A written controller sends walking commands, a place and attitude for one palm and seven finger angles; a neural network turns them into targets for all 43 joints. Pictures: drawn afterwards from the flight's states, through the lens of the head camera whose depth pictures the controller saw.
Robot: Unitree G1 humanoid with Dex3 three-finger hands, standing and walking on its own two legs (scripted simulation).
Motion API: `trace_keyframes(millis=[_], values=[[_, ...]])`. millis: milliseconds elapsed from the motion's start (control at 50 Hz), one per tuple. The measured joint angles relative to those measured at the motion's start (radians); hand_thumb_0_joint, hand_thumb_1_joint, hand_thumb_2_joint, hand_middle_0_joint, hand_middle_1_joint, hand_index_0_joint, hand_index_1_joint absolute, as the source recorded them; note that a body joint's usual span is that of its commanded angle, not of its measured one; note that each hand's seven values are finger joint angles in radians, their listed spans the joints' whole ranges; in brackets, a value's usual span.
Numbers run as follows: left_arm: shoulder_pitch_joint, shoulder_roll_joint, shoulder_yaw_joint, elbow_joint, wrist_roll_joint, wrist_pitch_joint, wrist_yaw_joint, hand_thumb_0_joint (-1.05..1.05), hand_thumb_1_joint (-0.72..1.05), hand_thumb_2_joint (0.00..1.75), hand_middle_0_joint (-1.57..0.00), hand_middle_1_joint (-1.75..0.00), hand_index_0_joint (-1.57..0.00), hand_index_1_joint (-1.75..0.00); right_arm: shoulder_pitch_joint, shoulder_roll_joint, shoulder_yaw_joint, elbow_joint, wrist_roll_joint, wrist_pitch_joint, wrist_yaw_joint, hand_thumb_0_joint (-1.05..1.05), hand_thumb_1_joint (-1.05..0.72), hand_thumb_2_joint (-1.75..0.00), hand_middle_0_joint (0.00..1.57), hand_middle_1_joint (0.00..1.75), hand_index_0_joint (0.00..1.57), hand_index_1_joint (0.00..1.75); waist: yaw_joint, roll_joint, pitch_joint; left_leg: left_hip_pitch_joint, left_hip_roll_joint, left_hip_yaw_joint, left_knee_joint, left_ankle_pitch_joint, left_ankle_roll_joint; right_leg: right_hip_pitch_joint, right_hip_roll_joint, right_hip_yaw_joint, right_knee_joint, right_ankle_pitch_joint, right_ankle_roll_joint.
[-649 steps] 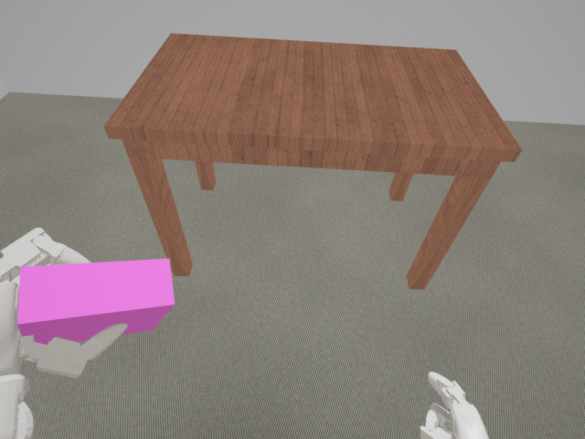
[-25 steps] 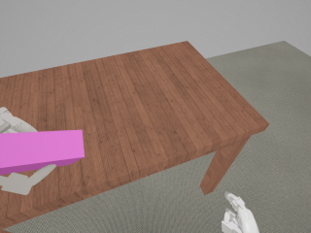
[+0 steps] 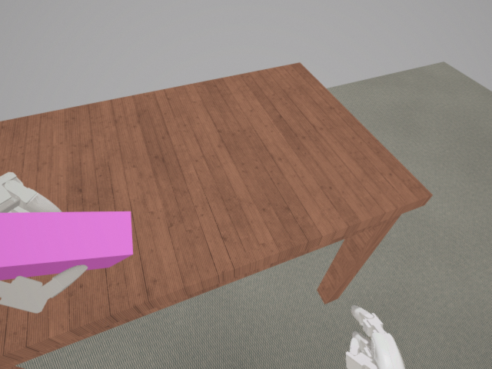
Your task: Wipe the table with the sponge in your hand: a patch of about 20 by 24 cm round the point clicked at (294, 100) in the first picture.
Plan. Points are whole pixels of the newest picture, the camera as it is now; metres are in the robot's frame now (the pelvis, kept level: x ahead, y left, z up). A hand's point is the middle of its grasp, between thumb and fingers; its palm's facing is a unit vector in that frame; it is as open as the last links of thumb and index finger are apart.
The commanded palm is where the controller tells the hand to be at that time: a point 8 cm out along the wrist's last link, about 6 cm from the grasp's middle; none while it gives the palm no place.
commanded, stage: shuffle to correct the standing spot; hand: left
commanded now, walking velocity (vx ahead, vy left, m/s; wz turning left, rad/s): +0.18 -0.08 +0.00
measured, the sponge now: (82, 244) +0.23 +0.21 +0.16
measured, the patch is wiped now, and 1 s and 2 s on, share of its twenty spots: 0.00 0.00 0.00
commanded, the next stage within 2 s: none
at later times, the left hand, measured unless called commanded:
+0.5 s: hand (83, 231) +0.24 +0.21 +0.17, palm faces +0.33 -0.84 -0.44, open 9.3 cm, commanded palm +0.19 +0.25 +0.18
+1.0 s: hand (71, 237) +0.24 +0.23 +0.16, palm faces +0.36 -0.84 -0.40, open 9.3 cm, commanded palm +0.19 +0.26 +0.18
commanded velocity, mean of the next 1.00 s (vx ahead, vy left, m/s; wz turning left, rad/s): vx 0.19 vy -0.05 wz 0.00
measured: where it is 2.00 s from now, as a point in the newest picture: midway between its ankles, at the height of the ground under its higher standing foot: outside the picture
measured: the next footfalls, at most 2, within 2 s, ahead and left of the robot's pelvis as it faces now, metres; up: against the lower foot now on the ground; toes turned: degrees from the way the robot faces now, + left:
none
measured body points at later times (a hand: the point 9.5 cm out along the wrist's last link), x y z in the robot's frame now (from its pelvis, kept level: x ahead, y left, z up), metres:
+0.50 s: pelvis +0.03 -0.02 +0.00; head +0.03 -0.02 +0.45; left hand +0.22 +0.26 +0.19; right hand +0.19 -0.26 -0.08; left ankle +0.03 +0.12 -0.74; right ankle +0.00 -0.09 -0.74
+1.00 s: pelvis +0.02 -0.01 +0.00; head +0.03 -0.01 +0.45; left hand +0.21 +0.27 +0.18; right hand +0.18 -0.25 -0.09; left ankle +0.03 +0.12 -0.74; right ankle +0.00 -0.09 -0.74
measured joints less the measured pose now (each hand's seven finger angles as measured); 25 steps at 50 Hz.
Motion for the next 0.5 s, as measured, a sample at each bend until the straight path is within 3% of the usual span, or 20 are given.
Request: trace_keyframes(millis=[100,200,280,360,500], values=[[-0.008,-0.074,-0.04,0.103,-0.019,0.069,0.006,0.01,-0.42,1.03,-0.84,-1.35,-0.82,-1.35,0.028,-0.026,-0.007,0.026,0.009,0.021,-0.008,0.01,-0.9,-0.9,0.2,0.3,0.21,0.3,0.019,0.005,-0.053,0.025,-0.014,0.007,0.032,-0.055,0.022,-0.01,0.001,0.023,0.062,-0.061,-0.015],[-0.079,-0.124,-0.105,0.132,0.002,0.104,0.013,0.01,-0.42,1.03,-0.84,-1.35,-0.82,-1.35,0.022,-0.032,-0.008,0.045,0.001,0.018,-0.026,0.01,-0.91,-0.9,0.2,0.3,0.21,0.3,0.013,-0.056,-0.04,0.078,-0.035,0.016,0.0,-0.047,-0.001,0.008,-0.022,0.032,0.107,-0.097,-0.01],[-0.101,-0.088,-0.109,0.069,0.011,0.085,0.01,0.01,-0.42,1.03,-0.84,-1.35,-0.82,-1.35,-0.002,-0.024,-0.009,0.016,0.0,0.006,-0.024,0.01,-0.91,-0.9,0.2,0.3,0.2,0.3,-0.015,-0.064,-0.018,0.072,-0.02,-0.006,-0.009,-0.037,-0.01,0.022,-0.004,0.011,0.064,-0.076,-0.021],[-0.048,-0.032,-0.054,-0.003,-0.01,0.043,0.01,0.01,-0.42,1.03,-0.84,-1.34,-0.82,-1.35,-0.018,-0.021,-0.014,-0.02,0.005,0.007,-0.013,0.01,-0.91,-0.9,0.2,0.3,0.2,0.3,-0.031,-0.05,-0.012,0.048,-0.001,-0.009,-0.002,-0.039,-0.021,0.008,0.016,0.01,0.045,-0.063,-0.036],[0.026,-0.037,-0.035,0.035,-0.034,0.058,0.007,0.01,-0.42,1.03,-0.84,-1.34,-0.82,-1.35,0.001,-0.034,-0.025,-0.009,0.012,0.041,-0.019,0.01,-0.91,-0.9,0.2,0.3,0.2,0.3,-0.019,-0.032,-0.036,0.061,-0.007,0.006,0.013,-0.066,-0.019,0.002,0.008,0.024,0.091,-0.103,-0.038]])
